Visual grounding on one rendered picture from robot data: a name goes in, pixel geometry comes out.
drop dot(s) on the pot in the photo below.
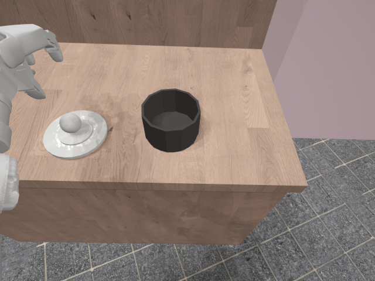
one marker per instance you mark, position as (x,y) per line
(171,119)

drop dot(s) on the table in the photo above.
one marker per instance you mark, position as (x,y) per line
(115,54)

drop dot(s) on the robot left forearm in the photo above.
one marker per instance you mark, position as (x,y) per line
(11,55)

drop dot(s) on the left robot hand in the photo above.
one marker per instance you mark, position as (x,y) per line
(32,38)

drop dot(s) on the lid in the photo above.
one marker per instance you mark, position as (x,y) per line
(87,139)

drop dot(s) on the robot left upper arm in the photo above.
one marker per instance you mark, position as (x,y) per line
(9,192)

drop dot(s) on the knob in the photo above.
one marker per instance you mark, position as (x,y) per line
(70,123)

